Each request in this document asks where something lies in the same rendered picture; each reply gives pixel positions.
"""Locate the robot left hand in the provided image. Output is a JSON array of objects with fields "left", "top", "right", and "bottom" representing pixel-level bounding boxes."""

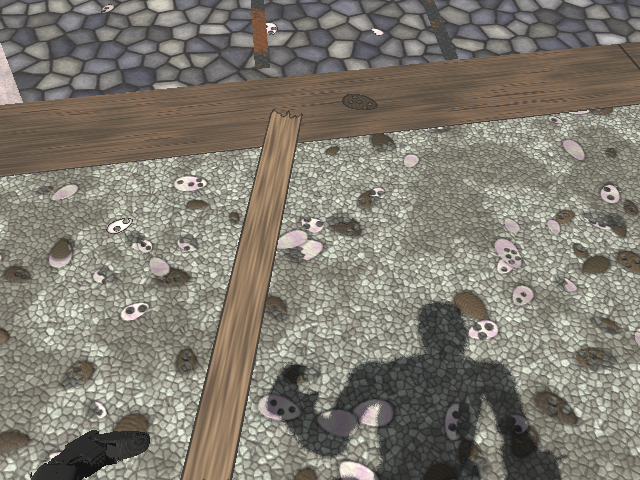
[{"left": 30, "top": 430, "right": 150, "bottom": 480}]

